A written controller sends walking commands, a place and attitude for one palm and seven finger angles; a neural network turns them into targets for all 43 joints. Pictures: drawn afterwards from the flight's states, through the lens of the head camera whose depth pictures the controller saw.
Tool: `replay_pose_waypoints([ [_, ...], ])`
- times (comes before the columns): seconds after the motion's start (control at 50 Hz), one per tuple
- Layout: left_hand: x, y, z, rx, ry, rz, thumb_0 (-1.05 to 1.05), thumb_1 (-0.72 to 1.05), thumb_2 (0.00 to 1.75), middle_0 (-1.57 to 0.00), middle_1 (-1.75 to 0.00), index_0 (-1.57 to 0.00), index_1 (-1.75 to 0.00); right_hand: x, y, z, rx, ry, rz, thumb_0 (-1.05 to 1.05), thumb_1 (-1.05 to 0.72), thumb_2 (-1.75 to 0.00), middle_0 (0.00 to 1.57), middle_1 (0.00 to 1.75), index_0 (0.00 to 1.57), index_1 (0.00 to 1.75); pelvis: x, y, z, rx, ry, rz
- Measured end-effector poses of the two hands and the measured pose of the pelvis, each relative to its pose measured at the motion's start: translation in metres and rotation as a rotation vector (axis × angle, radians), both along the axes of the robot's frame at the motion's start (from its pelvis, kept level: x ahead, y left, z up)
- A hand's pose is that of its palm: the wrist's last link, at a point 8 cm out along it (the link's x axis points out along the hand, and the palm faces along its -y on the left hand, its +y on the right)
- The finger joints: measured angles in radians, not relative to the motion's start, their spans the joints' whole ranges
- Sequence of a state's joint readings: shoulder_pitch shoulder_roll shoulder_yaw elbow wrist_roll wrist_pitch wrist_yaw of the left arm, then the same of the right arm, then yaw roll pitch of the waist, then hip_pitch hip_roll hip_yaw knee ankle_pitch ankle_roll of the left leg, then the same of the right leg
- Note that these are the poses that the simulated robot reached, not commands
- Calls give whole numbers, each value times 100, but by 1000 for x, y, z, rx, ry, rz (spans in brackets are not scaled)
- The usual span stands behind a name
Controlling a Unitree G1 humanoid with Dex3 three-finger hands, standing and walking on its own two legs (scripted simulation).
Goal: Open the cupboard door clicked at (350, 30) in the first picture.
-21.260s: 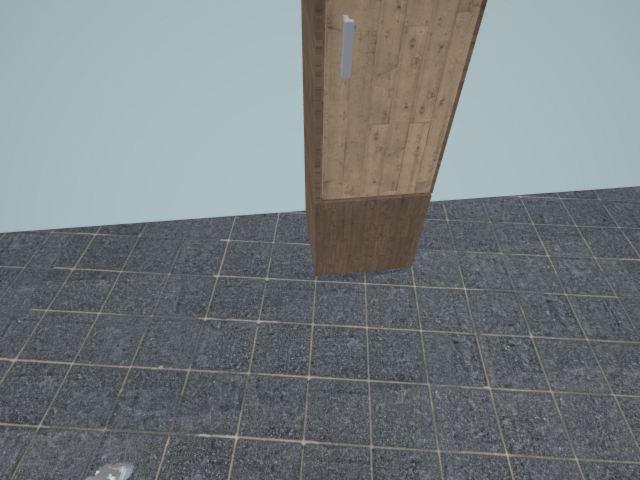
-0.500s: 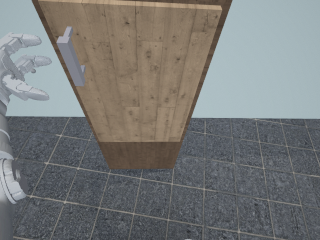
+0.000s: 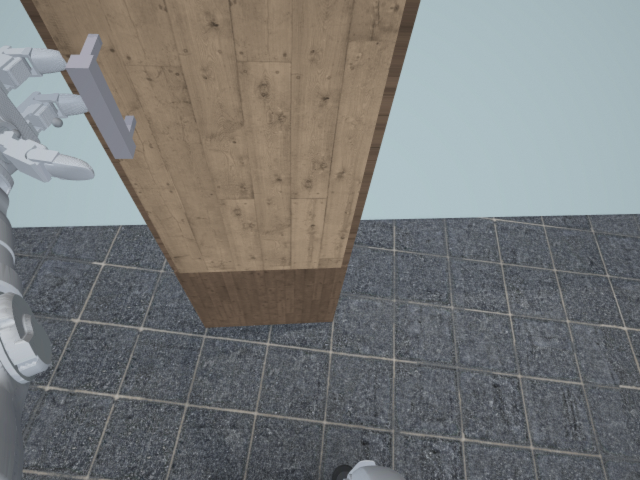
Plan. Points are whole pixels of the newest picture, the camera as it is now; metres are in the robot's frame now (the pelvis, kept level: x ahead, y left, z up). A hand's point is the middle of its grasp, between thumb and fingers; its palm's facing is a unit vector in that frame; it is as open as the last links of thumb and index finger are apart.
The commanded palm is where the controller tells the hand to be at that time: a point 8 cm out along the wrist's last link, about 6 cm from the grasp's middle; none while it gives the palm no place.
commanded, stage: slide the fingers in behind the handle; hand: left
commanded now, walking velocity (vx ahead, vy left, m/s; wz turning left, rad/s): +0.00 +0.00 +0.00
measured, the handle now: (109, 100) +0.52 +0.21 +0.16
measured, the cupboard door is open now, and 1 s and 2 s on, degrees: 0 0 0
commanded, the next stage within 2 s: move the hooked fingers beside the handle in 1.24 s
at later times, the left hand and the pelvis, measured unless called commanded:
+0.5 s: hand (62, 129) +0.48 +0.26 +0.15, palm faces +0.02 -1.00 +0.00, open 14.3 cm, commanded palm +0.46 +0.28 +0.15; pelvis +0.01 +0.01 +0.00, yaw +1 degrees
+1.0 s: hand (74, 134) +0.47 +0.24 +0.15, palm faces +0.09 -1.00 -0.03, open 15.0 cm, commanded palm +0.45 +0.24 +0.15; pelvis +0.01 +0.01 +0.00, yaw +5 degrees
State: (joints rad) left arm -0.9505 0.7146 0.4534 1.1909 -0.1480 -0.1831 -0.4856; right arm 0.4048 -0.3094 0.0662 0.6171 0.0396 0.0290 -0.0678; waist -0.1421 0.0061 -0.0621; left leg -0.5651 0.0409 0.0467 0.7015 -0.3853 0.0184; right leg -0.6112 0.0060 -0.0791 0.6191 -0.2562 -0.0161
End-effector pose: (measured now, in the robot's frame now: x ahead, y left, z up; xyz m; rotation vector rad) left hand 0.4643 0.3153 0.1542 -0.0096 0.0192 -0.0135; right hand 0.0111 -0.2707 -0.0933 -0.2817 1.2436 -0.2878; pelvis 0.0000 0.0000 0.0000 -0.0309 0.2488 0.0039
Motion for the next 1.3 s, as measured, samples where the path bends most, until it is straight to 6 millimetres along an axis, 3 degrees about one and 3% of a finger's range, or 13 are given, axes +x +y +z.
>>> replay_pose_waypoints([
  [0.12, 0, 1, -2, 8, 7, 7, -1, -50, 30, -30, -121, -30, -120, -11, -2, 2, -2, 21, -20, 1, -91, -90, 21, 30, 20, 30, 0, -1, 0, -1, 2, -5],
  [0.24, -3, -1, -3, 15, -2, 8, -1, -50, 30, -29, -120, -28, -119, -8, 1, 1, 5, 14, -19, 1, -91, -90, 21, 30, 20, 30, 2, 2, 1, -2, -1, -6],
  [0.56, -10, -8, -2, 16, -4, 40, -1, -50, 30, -23, -118, -22, -118, 46, 21, -4, 45, -91, 69, 1, -91, -90, 21, 30, 20, 30, 12, 10, 3, -7, -25, 22],
  [0.78, -16, -15, -2, 26, -4, 76, -1, -50, 30, -17, -116, -15, -117, 66, 29, -9, 75, -103, 125, 1, -91, -90, 21, 30, 20, 30, 16, 12, 4, -6, -39, 53],
  [1.02, -22, -23, 0, 41, 8, 105, -1, -50, 30, -12, -113, -8, -116, 71, 26, -14, 90, -106, 172, 1, -91, -90, 21, 30, 20, 30, 13, 5, 3, 0, -49, 81],
  [1.3, -28, -30, 0, 29, 8, 98, -1, -50, 30, -15, -115, 0, -109, 64, 12, -15, 77, -113, 178, 1, -91, -90, 21, 30, 20, 30, 6, -4, 3, 8, -58, 83],
])
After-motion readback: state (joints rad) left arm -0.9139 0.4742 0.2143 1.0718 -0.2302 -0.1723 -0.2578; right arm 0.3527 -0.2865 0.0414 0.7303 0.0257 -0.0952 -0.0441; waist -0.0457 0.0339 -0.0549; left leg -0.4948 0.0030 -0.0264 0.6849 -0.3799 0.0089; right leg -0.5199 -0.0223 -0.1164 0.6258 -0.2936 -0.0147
